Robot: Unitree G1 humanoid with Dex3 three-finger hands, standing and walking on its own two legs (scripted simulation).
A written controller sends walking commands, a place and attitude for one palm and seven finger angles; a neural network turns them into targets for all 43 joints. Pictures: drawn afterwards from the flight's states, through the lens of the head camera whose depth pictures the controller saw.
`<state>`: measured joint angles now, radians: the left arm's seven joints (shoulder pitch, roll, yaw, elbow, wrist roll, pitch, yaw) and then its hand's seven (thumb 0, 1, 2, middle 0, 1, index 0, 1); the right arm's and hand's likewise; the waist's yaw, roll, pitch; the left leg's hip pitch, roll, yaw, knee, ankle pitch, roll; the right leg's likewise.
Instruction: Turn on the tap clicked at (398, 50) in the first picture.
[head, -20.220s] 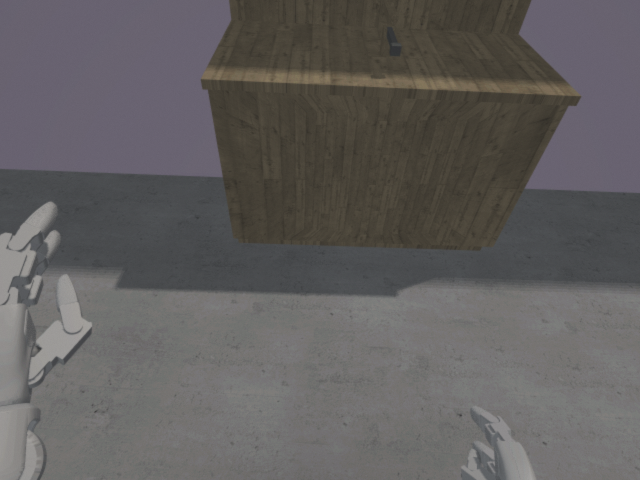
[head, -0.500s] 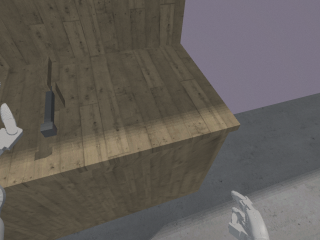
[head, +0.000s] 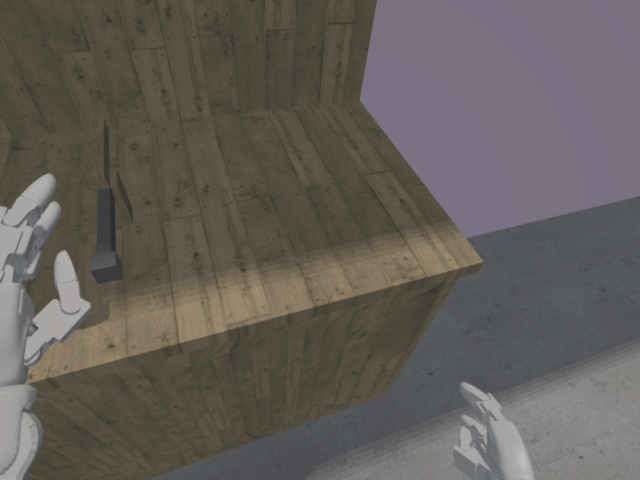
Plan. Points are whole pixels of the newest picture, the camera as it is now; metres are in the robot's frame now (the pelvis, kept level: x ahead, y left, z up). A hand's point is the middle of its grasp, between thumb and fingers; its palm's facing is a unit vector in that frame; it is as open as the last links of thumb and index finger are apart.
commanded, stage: come to a stop and stand still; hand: left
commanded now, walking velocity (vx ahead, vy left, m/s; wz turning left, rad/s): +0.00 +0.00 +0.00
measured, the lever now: (106, 267) +0.33 +0.30 +0.06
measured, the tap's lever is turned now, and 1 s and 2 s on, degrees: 0 0 0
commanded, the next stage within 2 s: look again from close up in 0.12 s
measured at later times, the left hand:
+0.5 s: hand (68, 318) +0.21 +0.26 +0.15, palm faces +0.41 -0.85 -0.33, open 7.4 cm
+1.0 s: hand (99, 377) +0.17 +0.21 +0.14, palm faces +0.53 -0.80 -0.28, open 7.4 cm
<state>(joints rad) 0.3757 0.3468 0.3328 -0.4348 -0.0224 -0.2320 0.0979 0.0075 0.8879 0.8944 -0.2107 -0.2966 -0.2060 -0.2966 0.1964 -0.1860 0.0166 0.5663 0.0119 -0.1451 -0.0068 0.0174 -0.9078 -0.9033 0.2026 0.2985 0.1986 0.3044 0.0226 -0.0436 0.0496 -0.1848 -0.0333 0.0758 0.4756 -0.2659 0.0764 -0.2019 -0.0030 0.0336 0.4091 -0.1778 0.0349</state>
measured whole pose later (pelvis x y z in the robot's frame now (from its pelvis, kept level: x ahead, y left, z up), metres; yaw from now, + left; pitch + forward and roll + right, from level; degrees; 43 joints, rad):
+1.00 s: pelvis -0.03 -0.07 -0.02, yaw +3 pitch -2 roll +1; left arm 0.33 0.35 0.33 -0.35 -0.09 -0.10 0.15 0.01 0.88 0.89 -0.22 -0.30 -0.21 -0.30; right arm 0.15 -0.22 0.03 0.64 0.00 -0.13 -0.02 0.02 -0.91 -0.90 0.20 0.30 0.20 0.30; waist 0.07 -0.01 0.00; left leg -0.33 0.00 0.00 0.65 -0.29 0.00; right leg -0.35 0.02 -0.08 0.66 -0.28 -0.06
